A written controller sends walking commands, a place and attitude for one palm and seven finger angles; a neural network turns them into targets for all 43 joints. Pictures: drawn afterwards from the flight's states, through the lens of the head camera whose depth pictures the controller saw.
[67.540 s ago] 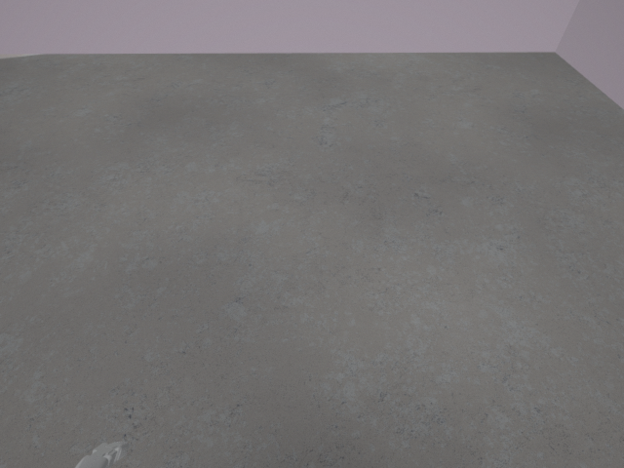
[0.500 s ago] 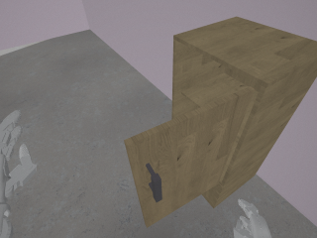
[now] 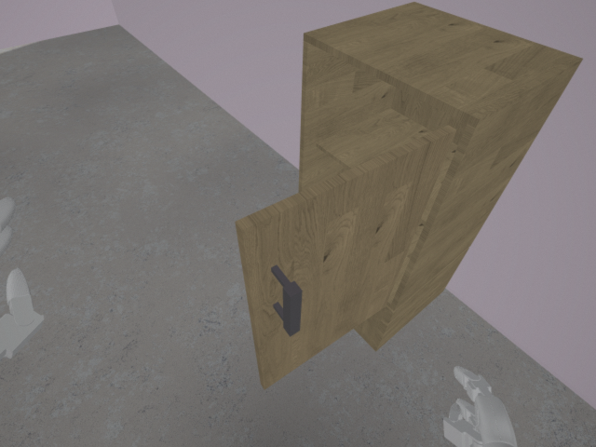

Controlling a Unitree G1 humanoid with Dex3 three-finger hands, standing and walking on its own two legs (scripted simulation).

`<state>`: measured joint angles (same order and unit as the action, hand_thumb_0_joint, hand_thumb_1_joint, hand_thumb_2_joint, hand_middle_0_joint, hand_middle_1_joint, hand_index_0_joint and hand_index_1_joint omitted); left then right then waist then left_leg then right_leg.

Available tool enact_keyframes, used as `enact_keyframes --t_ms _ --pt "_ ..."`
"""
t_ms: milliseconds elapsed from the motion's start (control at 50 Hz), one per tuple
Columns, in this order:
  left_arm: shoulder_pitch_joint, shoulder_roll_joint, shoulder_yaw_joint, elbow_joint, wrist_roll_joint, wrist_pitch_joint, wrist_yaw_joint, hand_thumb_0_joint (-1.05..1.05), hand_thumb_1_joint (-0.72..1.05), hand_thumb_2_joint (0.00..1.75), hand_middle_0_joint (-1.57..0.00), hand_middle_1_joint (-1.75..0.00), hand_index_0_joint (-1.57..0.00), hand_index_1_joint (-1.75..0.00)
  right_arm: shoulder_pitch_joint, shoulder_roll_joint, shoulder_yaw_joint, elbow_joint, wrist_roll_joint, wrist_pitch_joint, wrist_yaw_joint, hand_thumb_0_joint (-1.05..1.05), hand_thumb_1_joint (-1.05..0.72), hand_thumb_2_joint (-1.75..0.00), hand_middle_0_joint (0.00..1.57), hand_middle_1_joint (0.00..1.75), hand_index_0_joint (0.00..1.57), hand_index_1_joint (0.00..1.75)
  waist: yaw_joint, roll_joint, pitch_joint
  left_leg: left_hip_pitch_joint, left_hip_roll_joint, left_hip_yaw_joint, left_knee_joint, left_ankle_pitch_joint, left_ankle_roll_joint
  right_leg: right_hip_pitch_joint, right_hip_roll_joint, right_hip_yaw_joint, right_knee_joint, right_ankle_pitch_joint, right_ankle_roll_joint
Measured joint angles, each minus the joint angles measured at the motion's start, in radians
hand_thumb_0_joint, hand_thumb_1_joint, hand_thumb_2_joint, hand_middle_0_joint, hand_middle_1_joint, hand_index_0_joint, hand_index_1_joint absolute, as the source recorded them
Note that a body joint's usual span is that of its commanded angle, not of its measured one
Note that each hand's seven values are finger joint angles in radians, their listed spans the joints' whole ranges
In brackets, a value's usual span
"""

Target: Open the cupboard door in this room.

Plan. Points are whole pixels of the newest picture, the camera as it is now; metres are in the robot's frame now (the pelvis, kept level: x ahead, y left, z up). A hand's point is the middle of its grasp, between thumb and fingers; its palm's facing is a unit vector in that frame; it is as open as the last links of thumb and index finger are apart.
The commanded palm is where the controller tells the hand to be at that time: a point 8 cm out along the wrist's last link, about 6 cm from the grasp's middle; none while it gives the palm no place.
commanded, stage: step back with the hand held close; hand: left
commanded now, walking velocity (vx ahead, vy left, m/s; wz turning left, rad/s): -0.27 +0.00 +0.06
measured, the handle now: (284, 301) +0.34 +0.04 -0.03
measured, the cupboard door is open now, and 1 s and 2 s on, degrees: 86 86 86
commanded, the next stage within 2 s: stop stepping back and stand still in 0.50 s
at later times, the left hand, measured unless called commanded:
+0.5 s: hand out of the picture +0.05 +0.29 +0.17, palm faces +0.57 -0.70 -0.43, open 7.4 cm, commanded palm -0.01 +0.32 +0.18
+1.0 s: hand out of the picture -0.02 +0.23 +0.17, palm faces +0.36 -0.78 -0.52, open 7.4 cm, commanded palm -0.08 +0.27 +0.18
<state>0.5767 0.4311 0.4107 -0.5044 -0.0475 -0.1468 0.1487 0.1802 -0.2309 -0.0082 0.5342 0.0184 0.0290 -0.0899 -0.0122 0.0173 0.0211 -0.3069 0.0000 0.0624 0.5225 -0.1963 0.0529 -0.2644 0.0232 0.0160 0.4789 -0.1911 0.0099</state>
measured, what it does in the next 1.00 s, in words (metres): walks backwards: left foot, then right foot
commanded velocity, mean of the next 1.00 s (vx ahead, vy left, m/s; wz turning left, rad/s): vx -0.11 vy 0.00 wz -0.05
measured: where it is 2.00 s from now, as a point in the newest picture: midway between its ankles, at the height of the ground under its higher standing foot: outside the picture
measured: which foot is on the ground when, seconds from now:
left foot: down 0.00-0.36, up 0.38-0.50, down 0.52-0.94, up 0.96-1.00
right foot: down 0.00-0.52, up 0.54-0.92, down 0.94-1.00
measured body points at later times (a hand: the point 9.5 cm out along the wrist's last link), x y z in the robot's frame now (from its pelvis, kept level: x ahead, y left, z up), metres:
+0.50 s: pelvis -0.10 +0.00 -0.01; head -0.10 +0.02 +0.44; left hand +0.01 +0.32 +0.19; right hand +0.10 -0.21 -0.09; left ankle -0.09 +0.10 -0.72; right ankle +0.03 -0.12 -0.73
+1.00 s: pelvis -0.22 -0.03 +0.00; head -0.21 -0.02 +0.45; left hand -0.05 +0.27 +0.20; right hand -0.07 -0.26 -0.09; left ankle -0.13 +0.10 -0.72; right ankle -0.32 -0.11 -0.74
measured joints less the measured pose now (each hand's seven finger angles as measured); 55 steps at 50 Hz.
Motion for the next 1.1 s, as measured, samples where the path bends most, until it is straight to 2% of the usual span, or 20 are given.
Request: enact_keyframes --t_ms 140,220,280,340,380,420,460,480,520,540,580,640,680,760,860,920,940,960,1040,1100 --pt "-0.039 -0.029 0.0 0.021 0.036 -0.028 0.005 0.02 0.89 0.9 -0.21 -0.3 -0.21 -0.3 0.032 0.004 0.006 0.005 -0.01 -0.039 -0.003 0.01 -0.91 -0.9 0.2 0.3 0.2 0.3 0.002 0.008 0.013 -0.073 -0.006 -0.023 0.074 -0.023 0.018 -0.053 0.014 0.005 0.061 -0.019 0.009" --pt "-0.079 -0.024 0.012 0.005 0.046 -0.039 0.007 0.02 0.89 0.9 -0.21 -0.3 -0.21 -0.3 0.052 0.015 0.008 0.018 -0.016 -0.06 -0.003 0.01 -0.91 -0.9 0.2 0.3 0.2 0.3 -0.012 -0.002 0.037 -0.11 -0.007 -0.024 0.095 -0.03 0.021 -0.081 0.035 0.031 0.112 -0.057 0.006" --pt "-0.081 -0.005 0.032 -0.032 0.043 -0.053 0.006 0.02 0.89 0.9 -0.21 -0.3 -0.21 -0.3 0.061 0.023 0.008 0.028 -0.017 -0.075 0.004 0.01 -0.9 -0.89 0.2 0.3 0.2 0.3 -0.023 -0.011 0.05 -0.142 0.0 -0.006 0.113 0.0 0.017 -0.088 0.041 0.043 0.15 -0.028 0.001" --pt "-0.048 -0.005 0.059 -0.056 0.04 -0.074 0.004 0.02 0.89 0.9 -0.21 -0.3 -0.21 -0.3 0.049 0.022 0.001 0.042 -0.018 -0.077 0.016 0.01 -0.9 -0.89 0.2 0.3 0.21 0.3 -0.007 -0.001 0.055 -0.178 0.016 0.015 0.162 -0.076 0.014 -0.115 0.036 0.033 0.178 -0.039 -0.004" --pt "-0.025 -0.018 0.06 -0.064 0.035 -0.079 0.008 0.02 0.89 0.9 -0.21 -0.3 -0.21 -0.3 0.037 0.017 -0.01 0.054 -0.019 -0.077 0.028 0.01 -0.9 -0.89 0.2 0.3 0.21 0.3 0.011 0.002 0.047 -0.211 0.01 0.014 0.221 -0.184 -0.02 -0.135 0.031 0.042 0.174 -0.023 -0.007" --pt "-0.018 -0.037 0.038 -0.063 0.032 -0.075 0.017 0.02 0.89 0.9 -0.21 -0.3 -0.21 -0.3 0.022 0.014 -0.021 0.08 -0.023 -0.066 0.041 0.01 -0.91 -0.89 0.2 0.3 0.21 0.3 0.028 -0.008 0.039 -0.224 -0.008 0.0 0.35 -0.227 -0.049 -0.14 0.018 0.061 0.151 0.003 -0.001" --pt "-0.026 -0.047 0.017 -0.053 0.034 -0.067 0.018 0.01 0.89 0.9 -0.21 -0.3 -0.21 -0.3 0.016 0.018 -0.022 0.096 -0.025 -0.052 0.043 0.01 -0.91 -0.89 0.2 0.3 0.21 0.3 0.038 -0.035 0.018 -0.185 -0.016 0.002 0.4 -0.235 -0.06 -0.143 0.001 0.081 0.111 0.036 0.012" --pt "-0.036 -0.043 0.012 -0.047 0.035 -0.065 0.019 0.01 0.89 0.9 -0.21 -0.3 -0.21 -0.3 0.015 0.021 -0.018 0.097 -0.024 -0.048 0.04 0.01 -0.91 -0.89 0.2 0.3 0.2 0.3 0.04 -0.05 0.007 -0.145 -0.016 0.002 0.367 -0.234 -0.061 -0.148 -0.006 0.09 0.092 0.054 0.018" --pt "-0.061 -0.03 0.011 -0.042 0.029 -0.065 0.021 0.01 0.89 0.9 -0.21 -0.3 -0.21 -0.3 0.014 0.018 -0.007 0.08 -0.019 -0.051 0.031 0.01 -0.91 -0.89 0.2 0.3 0.2 0.3 0.033 -0.065 -0.01 -0.038 -0.005 -0.01 0.184 -0.212 -0.058 -0.18 -0.009 0.094 0.079 0.079 0.029" --pt "-0.087 -0.022 0.013 -0.038 0.027 -0.069 0.021 0.01 0.89 0.9 -0.21 -0.3 -0.21 -0.3 0.004 0.017 -0.006 0.071 -0.017 -0.06 0.024 0.01 -0.91 -0.89 0.2 0.3 0.2 0.3 0.019 -0.07 0.001 -0.033 -0.003 -0.008 0.126 -0.119 -0.033 -0.206 -0.009 0.092 0.108 0.05 0.031" --pt "-0.139 -0.008 0.025 -0.021 0.035 -0.073 0.024 0.02 0.89 0.9 -0.21 -0.3 -0.21 -0.3 -0.024 0.031 -0.012 0.071 -0.026 -0.083 0.015 0.01 -0.91 -0.89 0.2 0.3 0.2 0.3 0.011 -0.079 0.046 -0.055 -0.004 -0.007 0.142 -0.075 -0.008 -0.26 0.016 0.099 0.31 -0.115 0.028" --pt "-0.117 -0.002 0.055 -0.027 0.018 -0.069 0.024 0.02 0.89 0.9 -0.21 -0.3 -0.21 -0.3 -0.039 0.066 -0.013 0.081 -0.033 -0.114 0.033 0.01 -0.91 -0.89 0.2 0.3 0.2 0.3 0.005 -0.063 0.053 -0.063 0.037 0.0 0.112 -0.059 -0.006 -0.297 0.068 0.065 0.6 -0.24 0.025" --pt "-0.069 -0.004 0.065 -0.073 0.006 -0.057 0.02 0.02 0.89 0.9 -0.21 -0.3 -0.21 -0.3 -0.029 0.085 -0.007 0.079 -0.027 -0.13 0.051 0.01 -0.91 -0.89 0.2 0.3 0.2 0.3 0.013 -0.06 0.043 -0.059 0.067 0.017 0.07 -0.031 -0.009 -0.264 0.064 0.025 0.639 -0.248 0.029" --pt "-0.004 -0.008 0.04 -0.162 -0.002 -0.049 0.014 0.02 0.89 0.9 -0.21 -0.3 -0.21 -0.3 0.009 0.105 0.016 0.075 -0.02 -0.159 0.066 0.01 -0.91 -0.89 0.2 0.3 0.21 0.3 0.018 -0.065 0.006 -0.056 0.105 0.053 -0.009 0.029 -0.018 -0.121 0.021 -0.032 0.48 -0.272 0.034" --pt "-0.009 0.026 0.022 -0.13 -0.01 -0.028 0.018 0.02 0.89 0.9 -0.21 -0.3 -0.21 -0.3 0.044 0.111 0.044 0.075 -0.029 -0.16 0.048 0.01 -0.9 -0.89 0.2 0.3 0.21 0.3 -0.029 -0.066 -0.037 -0.056 0.099 0.054 -0.131 0.12 -0.036 0.087 0.012 -0.067 0.158 -0.311 0.008" --pt "0.027 0.071 0.06 -0.099 -0.02 -0.014 0.02 0.02 0.89 0.9 -0.21 -0.3 -0.21 -0.3 0.053 0.107 0.053 0.059 -0.028 -0.14 0.042 0.01 -0.9 -0.89 0.21 0.3 0.21 0.3 -0.044 -0.094 -0.058 -0.087 0.07 0.08 -0.139 0.114 -0.051 0.199 0.001 -0.09 -0.081 -0.212 -0.023" --pt "0.04 0.077 0.069 -0.091 -0.022 -0.013 0.017 0.02 0.89 0.9 -0.21 -0.3 -0.21 -0.3 0.048 0.097 0.052 0.055 -0.029 -0.131 0.043 0.01 -0.9 -0.89 0.21 0.3 0.21 0.3 -0.042 -0.094 -0.058 -0.114 0.067 0.086 -0.1 0.092 -0.056 0.207 0.0 -0.08 -0.119 -0.159 -0.059" --pt "0.045 0.065 0.057 -0.08 -0.022 -0.01 0.011 0.02 0.89 0.9 -0.21 -0.3 -0.21 -0.3 0.042 0.078 0.046 0.067 -0.031 -0.12 0.044 0.01 -0.9 -0.89 0.21 0.3 0.21 0.3 -0.04 -0.066 -0.05 -0.136 0.076 0.065 -0.046 0.044 -0.059 0.203 0.016 -0.079 -0.111 -0.145 -0.078" --pt "0.081 0.037 0.018 -0.047 -0.013 -0.021 0.003 0.02 0.89 0.9 -0.21 -0.3 -0.21 -0.31 0.089 0.02 0.025 0.129 -0.012 -0.094 0.047 0.01 -0.9 -0.89 0.2 0.3 0.21 0.3 0.0 -0.036 -0.088 -0.171 0.044 0.006 0.216 -0.084 -0.055 0.216 0.027 -0.042 -0.091 -0.17 -0.072" --pt "0.051 0.007 0.012 0.001 0.001 -0.042 0.009 0.02 0.89 0.9 -0.21 -0.3 -0.21 -0.31 0.13 -0.007 0.009 0.155 -0.005 -0.094 0.033 0.01 -0.91 -0.89 0.2 0.3 0.2 0.3 0.017 -0.047 -0.112 -0.13 0.021 0.023 0.228 -0.086 -0.045 0.233 0.015 -0.025 -0.069 -0.188 -0.07"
